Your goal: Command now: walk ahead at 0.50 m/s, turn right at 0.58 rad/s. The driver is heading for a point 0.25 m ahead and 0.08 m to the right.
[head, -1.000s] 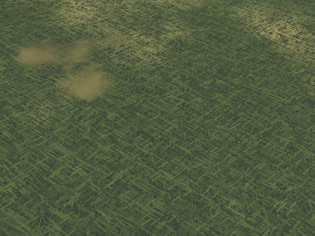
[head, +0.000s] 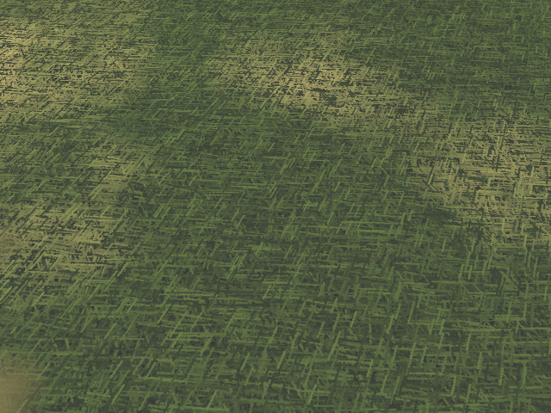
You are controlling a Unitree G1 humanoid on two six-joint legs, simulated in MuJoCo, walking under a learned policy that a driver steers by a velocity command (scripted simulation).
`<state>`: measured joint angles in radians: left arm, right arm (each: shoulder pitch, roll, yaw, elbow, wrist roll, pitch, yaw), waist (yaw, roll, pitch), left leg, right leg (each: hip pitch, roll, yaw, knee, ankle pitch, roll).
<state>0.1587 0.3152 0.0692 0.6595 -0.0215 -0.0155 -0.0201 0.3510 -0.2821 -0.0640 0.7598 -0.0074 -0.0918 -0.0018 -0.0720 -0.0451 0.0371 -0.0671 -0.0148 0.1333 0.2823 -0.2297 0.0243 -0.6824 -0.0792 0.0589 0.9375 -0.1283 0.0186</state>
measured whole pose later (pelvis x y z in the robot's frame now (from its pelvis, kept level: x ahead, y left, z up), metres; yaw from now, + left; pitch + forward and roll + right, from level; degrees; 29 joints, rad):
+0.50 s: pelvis +0.19 -0.04 -0.01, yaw -8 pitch +1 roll -1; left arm 0.14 0.24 0.04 0.77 0.02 -0.02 -0.01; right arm 0.18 -0.30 -0.04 0.78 0.00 0.00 -0.04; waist 0.01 0.05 0.05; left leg -0.47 0.10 -0.05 0.78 -0.30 -0.08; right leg -0.30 0.08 -0.02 0.42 -0.13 -0.07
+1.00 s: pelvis +0.26 -0.02 -0.01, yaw -8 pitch -2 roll +0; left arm 0.15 0.25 0.04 0.99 0.00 0.03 0.03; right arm 0.18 -0.24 -0.02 0.91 -0.01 -0.02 -0.02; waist 0.00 0.01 0.04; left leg -0.19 0.02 0.00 0.50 -0.28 -0.01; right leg -0.19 0.01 0.01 0.49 -0.27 0.00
